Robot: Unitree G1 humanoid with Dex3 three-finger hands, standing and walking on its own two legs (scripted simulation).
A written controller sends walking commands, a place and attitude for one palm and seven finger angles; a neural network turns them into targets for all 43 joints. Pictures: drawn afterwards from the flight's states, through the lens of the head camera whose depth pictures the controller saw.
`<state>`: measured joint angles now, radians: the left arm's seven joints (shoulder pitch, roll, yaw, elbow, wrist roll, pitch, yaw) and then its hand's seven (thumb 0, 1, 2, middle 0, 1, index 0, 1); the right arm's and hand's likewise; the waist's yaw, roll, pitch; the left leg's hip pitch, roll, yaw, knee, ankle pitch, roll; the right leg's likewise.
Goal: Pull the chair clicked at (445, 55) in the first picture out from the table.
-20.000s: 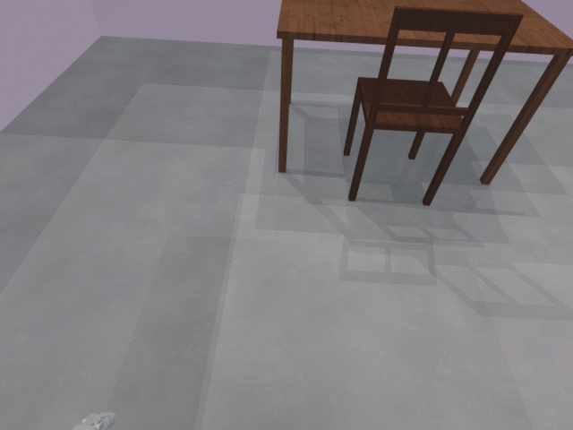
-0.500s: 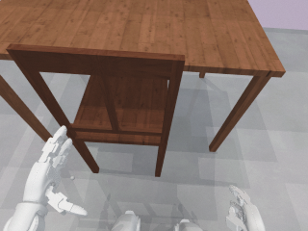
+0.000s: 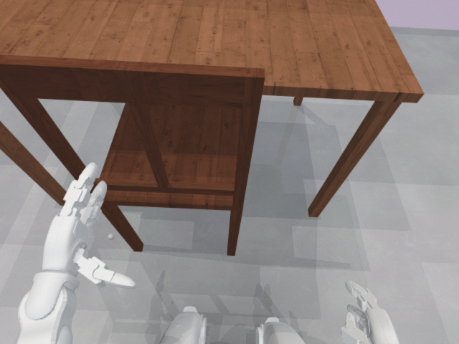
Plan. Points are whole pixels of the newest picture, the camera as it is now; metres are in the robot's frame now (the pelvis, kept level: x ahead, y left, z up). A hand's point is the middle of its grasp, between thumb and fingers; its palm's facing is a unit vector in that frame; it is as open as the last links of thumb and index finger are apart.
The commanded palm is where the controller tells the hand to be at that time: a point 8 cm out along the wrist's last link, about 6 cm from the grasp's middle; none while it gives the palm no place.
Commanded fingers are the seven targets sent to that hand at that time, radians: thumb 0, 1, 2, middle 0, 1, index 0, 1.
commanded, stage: aim the fingers beside a spindle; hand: left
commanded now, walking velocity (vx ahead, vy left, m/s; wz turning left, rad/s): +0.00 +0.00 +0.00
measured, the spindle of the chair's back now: (152, 150) +0.48 +0.18 +0.00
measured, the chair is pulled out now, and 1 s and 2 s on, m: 0.00 0.00 0.00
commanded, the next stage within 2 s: none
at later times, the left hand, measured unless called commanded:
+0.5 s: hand (134, 228) +0.30 +0.17 +0.01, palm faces -0.04 -1.00 -0.01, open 16.9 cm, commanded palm +0.29 +0.23 +0.02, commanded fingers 0.00 -0.50 0.30 -0.06 -0.08 -0.06 -0.08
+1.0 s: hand (149, 210) +0.34 +0.16 +0.00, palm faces -0.03 -1.00 -0.02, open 16.9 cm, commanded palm +0.32 +0.21 -0.01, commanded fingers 0.00 -0.50 0.30 -0.06 -0.08 -0.06 -0.08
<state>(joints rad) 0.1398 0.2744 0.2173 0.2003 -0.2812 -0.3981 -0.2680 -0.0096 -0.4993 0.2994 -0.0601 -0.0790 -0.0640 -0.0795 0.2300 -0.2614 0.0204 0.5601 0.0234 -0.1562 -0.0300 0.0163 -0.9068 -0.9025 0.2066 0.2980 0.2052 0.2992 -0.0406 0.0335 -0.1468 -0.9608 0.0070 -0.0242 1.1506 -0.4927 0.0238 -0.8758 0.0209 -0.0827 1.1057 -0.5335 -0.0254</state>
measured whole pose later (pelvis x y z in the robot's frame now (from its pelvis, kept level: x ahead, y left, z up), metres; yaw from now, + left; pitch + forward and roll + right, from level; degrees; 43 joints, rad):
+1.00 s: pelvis -0.01 +0.01 -0.03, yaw -1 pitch +22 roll -3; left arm -0.17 0.22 0.13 0.44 -0.18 -0.45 -0.13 -0.01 -0.50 0.30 -0.06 -0.08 -0.06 -0.08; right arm 0.22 -0.26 0.02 0.58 0.00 -0.05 0.01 0.01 -0.91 -0.90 0.21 0.30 0.20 0.30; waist -0.05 0.03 -0.17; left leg -1.13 0.00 -0.01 1.27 -0.52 0.04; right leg -1.06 0.01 -0.07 1.24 -0.57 -0.02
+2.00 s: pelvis -0.01 +0.00 -0.03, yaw -1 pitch +22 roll -3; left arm -0.14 0.25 0.17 0.41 -0.17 -0.50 -0.09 -0.01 -0.50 0.30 -0.06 -0.08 -0.07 -0.08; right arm 0.21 -0.25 0.02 0.58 0.00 -0.02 0.01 0.01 -0.91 -0.90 0.21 0.30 0.20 0.30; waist -0.05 0.03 -0.17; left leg -1.12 0.01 -0.01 1.27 -0.53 0.03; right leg -1.05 0.02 -0.07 1.24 -0.57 -0.02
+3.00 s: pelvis +0.00 +0.01 -0.02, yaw -1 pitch +22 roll -3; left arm -0.09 0.22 0.14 0.37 -0.18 -0.48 -0.11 -0.01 -0.50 0.30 -0.06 -0.08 -0.07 -0.08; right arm 0.21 -0.25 0.02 0.58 0.00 -0.02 0.00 0.01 -0.91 -0.90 0.21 0.30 0.20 0.30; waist -0.05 0.03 -0.17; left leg -1.11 0.01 -0.01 1.25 -0.53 0.03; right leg -1.03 0.02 -0.07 1.21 -0.57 -0.02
